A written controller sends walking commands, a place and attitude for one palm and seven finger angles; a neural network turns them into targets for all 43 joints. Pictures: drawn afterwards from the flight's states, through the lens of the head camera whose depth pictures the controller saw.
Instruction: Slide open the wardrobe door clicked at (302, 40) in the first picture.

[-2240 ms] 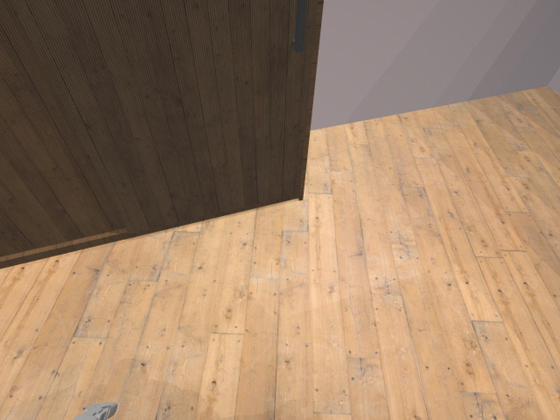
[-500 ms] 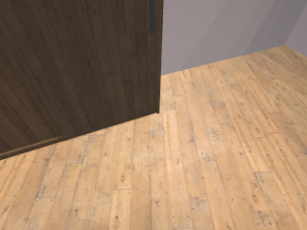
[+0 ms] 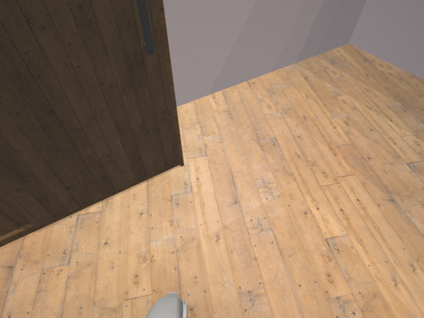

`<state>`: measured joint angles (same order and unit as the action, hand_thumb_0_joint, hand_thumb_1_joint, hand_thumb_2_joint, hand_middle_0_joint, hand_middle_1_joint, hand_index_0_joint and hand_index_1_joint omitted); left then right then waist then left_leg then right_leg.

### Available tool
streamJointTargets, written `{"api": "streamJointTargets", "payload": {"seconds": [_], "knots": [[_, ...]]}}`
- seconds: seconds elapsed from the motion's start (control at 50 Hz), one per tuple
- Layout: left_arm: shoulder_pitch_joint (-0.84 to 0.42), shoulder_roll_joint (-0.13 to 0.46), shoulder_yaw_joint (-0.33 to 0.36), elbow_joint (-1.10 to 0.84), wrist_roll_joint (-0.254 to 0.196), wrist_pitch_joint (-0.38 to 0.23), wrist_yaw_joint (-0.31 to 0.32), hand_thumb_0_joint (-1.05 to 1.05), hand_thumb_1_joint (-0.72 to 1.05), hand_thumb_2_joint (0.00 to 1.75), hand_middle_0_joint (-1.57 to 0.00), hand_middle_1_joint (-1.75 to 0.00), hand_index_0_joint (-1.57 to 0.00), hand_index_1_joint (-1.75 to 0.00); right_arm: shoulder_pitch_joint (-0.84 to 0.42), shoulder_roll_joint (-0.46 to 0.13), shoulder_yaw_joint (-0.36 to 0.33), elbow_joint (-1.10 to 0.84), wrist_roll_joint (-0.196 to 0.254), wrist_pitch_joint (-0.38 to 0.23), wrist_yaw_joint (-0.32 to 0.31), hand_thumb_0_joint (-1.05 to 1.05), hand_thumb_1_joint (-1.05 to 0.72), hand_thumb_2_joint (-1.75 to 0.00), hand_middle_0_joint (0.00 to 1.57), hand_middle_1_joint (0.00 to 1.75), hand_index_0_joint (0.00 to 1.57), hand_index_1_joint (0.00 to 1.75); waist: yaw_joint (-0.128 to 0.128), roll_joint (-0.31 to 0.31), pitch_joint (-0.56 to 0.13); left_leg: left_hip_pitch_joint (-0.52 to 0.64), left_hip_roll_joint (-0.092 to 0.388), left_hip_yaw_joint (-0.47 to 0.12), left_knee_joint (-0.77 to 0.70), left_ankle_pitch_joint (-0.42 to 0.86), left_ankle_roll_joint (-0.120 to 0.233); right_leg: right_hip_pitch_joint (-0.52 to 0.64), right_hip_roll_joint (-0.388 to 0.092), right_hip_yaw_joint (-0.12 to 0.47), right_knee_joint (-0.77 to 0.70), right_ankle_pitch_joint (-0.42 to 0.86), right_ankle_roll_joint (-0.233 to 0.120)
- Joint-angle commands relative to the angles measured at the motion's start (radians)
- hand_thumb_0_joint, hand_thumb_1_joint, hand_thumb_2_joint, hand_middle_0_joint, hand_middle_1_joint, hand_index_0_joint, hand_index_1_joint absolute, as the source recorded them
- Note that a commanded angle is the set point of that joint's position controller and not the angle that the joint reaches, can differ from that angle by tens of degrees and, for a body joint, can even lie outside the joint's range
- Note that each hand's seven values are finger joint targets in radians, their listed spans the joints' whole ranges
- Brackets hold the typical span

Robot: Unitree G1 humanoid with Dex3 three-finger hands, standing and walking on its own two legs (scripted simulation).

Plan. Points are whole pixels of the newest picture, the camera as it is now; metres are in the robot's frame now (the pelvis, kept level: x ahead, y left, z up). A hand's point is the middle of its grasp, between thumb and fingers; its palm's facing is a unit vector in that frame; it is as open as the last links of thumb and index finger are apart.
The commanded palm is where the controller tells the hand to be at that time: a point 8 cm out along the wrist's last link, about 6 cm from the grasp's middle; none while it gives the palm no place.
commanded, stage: walk to a spot facing it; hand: right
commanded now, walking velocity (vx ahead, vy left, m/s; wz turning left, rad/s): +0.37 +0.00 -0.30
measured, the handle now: (142, 20) +0.97 +0.34 +0.12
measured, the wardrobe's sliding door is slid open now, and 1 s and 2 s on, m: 0.00 0.00 0.00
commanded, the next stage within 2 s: turn to face it in 0.36 s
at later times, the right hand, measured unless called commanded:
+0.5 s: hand out of the picture +0.14 -0.17 -0.18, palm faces +0.31 +0.93 -0.20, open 7.3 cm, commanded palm none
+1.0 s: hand (315, 252) +0.33 -0.22 -0.17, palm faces +0.11 +0.97 -0.20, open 7.4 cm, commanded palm none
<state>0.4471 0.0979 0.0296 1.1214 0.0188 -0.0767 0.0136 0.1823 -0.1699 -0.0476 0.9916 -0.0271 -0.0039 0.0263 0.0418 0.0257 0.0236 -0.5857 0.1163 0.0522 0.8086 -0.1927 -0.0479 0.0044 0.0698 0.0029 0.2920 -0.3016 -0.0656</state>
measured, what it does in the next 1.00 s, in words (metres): walks ahead: left foot, then right foot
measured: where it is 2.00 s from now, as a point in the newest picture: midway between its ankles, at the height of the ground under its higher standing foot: (229, 308)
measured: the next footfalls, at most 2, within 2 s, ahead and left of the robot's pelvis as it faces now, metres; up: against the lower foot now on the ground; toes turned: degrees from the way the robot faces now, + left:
left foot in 0.12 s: +0.21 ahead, +0.15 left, +0.00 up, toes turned +3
right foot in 0.56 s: +0.35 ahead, -0.13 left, +0.00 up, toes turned -23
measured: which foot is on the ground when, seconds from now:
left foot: up 0.00-0.10, down 0.12-0.54, up 0.56-1.00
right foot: down 0.00-0.12, up 0.14-0.54, down 0.56-1.00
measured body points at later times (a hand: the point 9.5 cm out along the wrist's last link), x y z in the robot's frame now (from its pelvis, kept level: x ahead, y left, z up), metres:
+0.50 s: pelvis +0.21 +0.01 -0.01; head +0.24 -0.02 +0.44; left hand +0.42 +0.22 -0.12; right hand +0.12 -0.22 -0.17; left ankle +0.18 +0.14 -0.74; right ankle +0.31 -0.12 -0.71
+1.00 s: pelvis +0.29 -0.03 -0.01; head +0.31 -0.03 +0.44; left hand +0.39 +0.21 -0.15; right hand +0.32 -0.28 -0.15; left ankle +0.30 +0.09 -0.71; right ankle +0.32 -0.12 -0.74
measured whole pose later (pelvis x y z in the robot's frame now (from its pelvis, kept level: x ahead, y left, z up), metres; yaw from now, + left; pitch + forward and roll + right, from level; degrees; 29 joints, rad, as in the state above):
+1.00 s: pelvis +0.29 -0.03 -0.01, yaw -2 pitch -1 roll +0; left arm 0.15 0.18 0.07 0.98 0.03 0.00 0.02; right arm 0.24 -0.17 -0.09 0.95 -0.03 0.07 0.01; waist -0.01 -0.01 0.06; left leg -0.39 0.08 0.10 0.84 -0.41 -0.04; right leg -0.25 -0.12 -0.36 0.51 -0.24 -0.06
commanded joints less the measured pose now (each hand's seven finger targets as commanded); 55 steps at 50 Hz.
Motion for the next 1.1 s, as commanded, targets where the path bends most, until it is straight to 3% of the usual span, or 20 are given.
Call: {"api": "streamJointTargets", "payload": {"seconds": [0.0, 0.06, 0.08, 0.1, 0.12, 0.18, 0.26, 0.44, 0.48, 0.5, 0.52, 0.54, 0.56, 0.6, 0.66, 0.78, 0.94, 1.02, 1.06, 1.08], "knots": [[0.048, 0.195, 0.049, -0.025, 0.005, -0.009, 0.017, 0.00, 0.90, 0.90, -0.20, -0.30, -0.20, -0.30, -0.136, -0.064, -0.026, -0.112, 0.007, -0.044, -0.004, 0.00, -0.90, -0.90, 0.20, 0.30, 0.20, 0.30, 0.006, -0.135, 0.126, 0.053, -0.022, 0.014, -0.127, -0.004, 0.025, -0.094, -0.295, 0.185, -0.064, 0.334, -0.128], [0.012, 0.213, 0.052, -0.031, 0.003, -0.004, 0.016, 0.00, 0.90, 0.90, -0.20, -0.30, -0.20, -0.30, 0.092, -0.100, -0.045, -0.051, 0.000, -0.062, -0.009, 0.00, -0.90, -0.90, 0.20, 0.30, 0.20, 0.30, -0.104, -0.051, 0.029, 0.411, -0.092, 0.059, -0.268, 0.012, 0.051, -0.167, -0.231, 0.141, 0.220, 0.513, -0.080], [0.010, 0.202, 0.053, -0.043, -0.006, -0.006, 0.007, 0.00, 0.90, 0.90, -0.20, -0.30, -0.20, -0.30, 0.266, -0.167, -0.060, -0.003, -0.008, -0.078, -0.018, 0.00, -0.90, -0.90, 0.20, 0.30, 0.20, 0.30, -0.170, 0.036, -0.085, 0.666, 0.022, -0.065, -0.313, -0.004, 0.097, -0.296, -0.169, 0.088, 0.503, 0.440, -0.034], [0.059, 0.126, 0.039, -0.083, -0.017, -0.016, 0.000, 0.00, 0.90, 0.90, -0.20, -0.30, -0.20, -0.30, 0.400, -0.287, -0.088, 0.026, -0.014, -0.082, -0.036, 0.00, -0.90, -0.90, 0.20, 0.30, 0.20, 0.30, -0.182, 0.301, -0.231, 0.895, 0.346, -0.528, -0.444, 0.008, 0.197, -0.559, 0.004, -0.002, 0.856, -0.157, 0.020], [0.002, 0.156, 0.047, -0.102, -0.011, -0.009, -0.004, 0.00, 0.90, 0.90, -0.20, -0.30, -0.20, -0.30, 0.380, -0.298, -0.085, 0.021, 0.004, -0.076, -0.035, 0.00, -0.90, -0.90, 0.20, 0.30, 0.20, 0.30, -0.171, 0.196, -0.201, 0.806, 0.401, -0.617, -0.530, -0.137, 0.243, -0.620, -0.048, 0.049, 1.023, -0.253, 0.007], [-0.158, 0.134, 0.049, -0.136, 0.006, 0.019, -0.027, 0.00, 0.90, 0.90, -0.20, -0.30, -0.20, -0.30, 0.144, -0.131, -0.040, -0.029, -0.004, -0.077, -0.044, 0.00, -0.90, -0.90, 0.20, 0.30, 0.20, 0.30, -0.084, 0.090, 0.046, 0.400, 0.304, -0.324, -0.599, -0.242, 0.184, -0.642, -0.177, 0.043, 1.065, -0.036, 0.023], [-0.151, 0.110, 0.045, -0.144, 0.007, 0.066, -0.044, 0.00, 0.90, 0.90, -0.20, -0.30, -0.20, -0.30, 0.125, -0.107, -0.024, -0.027, -0.007, -0.087, -0.047, 0.00, -0.90, -0.90, 0.20, 0.30, 0.20, 0.30, -0.021, 0.104, 0.038, 0.324, 0.228, -0.024, -0.600, 0.045, 0.143, -0.601, -0.194, -0.015, 0.897, 0.031, 0.070], [-0.369, 0.141, 0.025, -0.258, 0.006, 0.070, -0.071, 0.00, 0.90, 0.90, -0.20, -0.30, -0.20, -0.30, 0.190, -0.201, -0.030, -0.022, -0.004, -0.065, -0.049, 0.00, -0.90, -0.90, 0.20, 0.30, 0.20, 0.30, -0.065, 0.090, 0.033, 0.479, 0.228, 0.148, -0.450, 0.444, 0.113, -0.469, -0.141, -0.142, 0.418, 0.103, 0.066], [-0.260, 0.158, 0.025, -0.227, 0.010, 0.059, -0.053, 0.00, 0.90, 0.90, -0.20, -0.30, -0.20, -0.30, 0.203, -0.206, -0.024, -0.014, 0.000, -0.060, -0.053, 0.00, -0.90, -0.90, 0.20, 0.30, 0.20, 0.30, -0.015, 0.077, -0.025, 0.448, 0.199, 0.159, -0.288, 0.564, 0.095, -0.251, -0.091, -0.153, 0.295, 0.170, 0.046], [-0.136, 0.209, 0.036, -0.190, 0.015, 0.051, -0.041, 0.00, 0.90, 0.90, -0.20, -0.30, -0.20, -0.30, 0.205, -0.194, -0.016, -0.015, 0.006, -0.054, -0.053, 0.00, -0.90, -0.90, 0.20, 0.30, 0.20, 0.30, 0.037, 0.008, -0.117, 0.379, 0.154, 0.177, -0.103, 0.454, 0.061, -0.035, -0.128, -0.126, 0.205, 0.358, 0.031], [-0.043, 0.336, 0.056, -0.175, 0.022, 0.042, -0.026, 0.00, 0.90, 0.90, -0.20, -0.30, -0.20, -0.30, 0.278, -0.136, -0.005, -0.019, 0.024, -0.045, -0.050, 0.00, -0.90, -0.90, 0.20, 0.30, 0.20, 0.30, 0.046, -0.271, -0.262, 0.157, 0.002, 0.192, 0.177, -0.089, 0.006, 0.232, -0.405, 0.181, 0.225, 0.779, -0.069], [-0.006, 0.383, 0.053, -0.163, -0.004, 0.047, -0.013, 0.00, 0.90, 0.90, -0.20, -0.30, -0.20, -0.30, 0.285, -0.113, 0.013, -0.024, 0.022, -0.041, -0.056, 0.00, -0.90, -0.90, 0.20, 0.30, 0.20, 0.30, 0.049, -0.292, -0.325, 0.136, -0.044, 0.080, 0.378, -0.514, 0.012, 0.222, -0.546, 0.246, 0.177, 1.008, -0.162], [-0.082, 0.361, 0.048, -0.174, -0.009, 0.038, 0.000, 0.00, 0.90, 0.90, -0.20, -0.30, -0.20, -0.30, 0.279, -0.107, 0.014, -0.008, 0.027, -0.028, -0.065, 0.00, -0.90, -0.90, 0.20, 0.30, 0.20, 0.30, 0.025, -0.169, -0.305, 0.095, -0.032, -0.002, 0.436, -0.474, 0.015, 0.163, -0.563, 0.221, 0.141, 0.906, -0.170], [-0.222, 0.281, 0.029, -0.190, -0.005, 0.037, 0.010, 0.00, 0.90, 0.90, -0.20, -0.30, -0.20, -0.30, 0.211, -0.094, 0.009, 0.025, 0.016, -0.009, -0.062, 0.00, -0.90, -0.90, 0.20, 0.30, 0.20, 0.30, -0.006, -0.163, -0.097, 0.090, 0.014, -0.049, 0.416, -0.348, 0.006, -0.093, -0.493, 0.116, 0.057, 0.662, -0.118], [-0.330, 0.230, 0.014, -0.191, -0.005, 0.035, 0.010, 0.00, 0.90, 0.90, -0.20, -0.30, -0.20, -0.30, 0.274, -0.074, -0.005, 0.051, 0.012, 0.027, -0.044, 0.00, -0.90, -0.90, 0.20, 0.30, 0.20, 0.30, -0.074, -0.157, -0.044, 0.187, 0.006, -0.029, 0.335, -0.237, -0.002, -0.250, -0.412, -0.061, -0.001, 0.451, -0.063], [-0.313, 0.219, 0.044, -0.186, -0.002, 0.057, 0.015, 0.00, 0.90, 0.90, -0.20, -0.30, -0.20, -0.30, 0.198, -0.065, -0.042, -0.017, 0.002, 0.064, -0.031, 0.00, -0.90, -0.90, 0.20, 0.30, 0.20, 0.30, -0.062, -0.119, 0.016, 0.087, -0.007, -0.002, 0.307, -0.183, -0.008, -0.261, -0.441, -0.080, -0.078, 0.098, -0.074], [-0.263, 0.243, 0.080, -0.185, 0.007, 0.067, 0.010, 0.00, 0.90, 0.90, -0.20, -0.30, -0.20, -0.30, 0.067, -0.058, -0.053, -0.118, -0.001, 0.055, -0.017, 0.00, -0.90, -0.90, 0.20, 0.30, 0.20, 0.30, -0.016, -0.170, -0.025, 0.156, -0.029, 0.045, 0.003, -0.232, 0.006, -0.159, -0.493, -0.128, 0.009, 0.155, -0.075], [-0.259, 0.262, 0.085, -0.193, 0.005, 0.077, 0.000, 0.00, 0.90, 0.90, -0.20, -0.30, -0.20, -0.30, 0.127, -0.090, -0.055, -0.119, -0.001, 0.034, -0.021, 0.00, -0.90, -0.90, 0.20, 0.30, 0.20, 0.30, -0.062, -0.098, -0.083, 0.370, -0.062, 0.074, -0.293, -0.025, 0.037, -0.212, -0.451, -0.235, 0.244, 0.223, 0.015], [-0.292, 0.155, 0.055, -0.267, 0.001, 0.087, -0.012, 0.00, 0.90, 0.90, -0.20, -0.30, -0.20, -0.30, 0.178, -0.270, -0.081, -0.121, -0.006, 0.011, -0.041, 0.00, -0.90, -0.90, 0.20, 0.30, 0.20, 0.30, -0.108, 0.304, -0.035, 0.512, 0.287, -0.431, -0.498, 0.420, 0.209, -0.620, -0.213, -0.244, 0.675, -0.308, 0.139], [-0.345, 0.189, 0.053, -0.290, -0.004, 0.103, -0.001, 0.00, 0.90, 0.90, -0.20, -0.30, -0.20, -0.30, 0.210, -0.286, -0.084, -0.117, 0.004, 0.015, -0.052, 0.00, -0.90, -0.90, 0.20, 0.30, 0.20, 0.30, -0.136, 0.210, -0.056, 0.456, 0.295, -0.433, -0.501, 0.403, 0.271, -0.615, -0.203, -0.094, 0.790, -0.317, 0.129]]}}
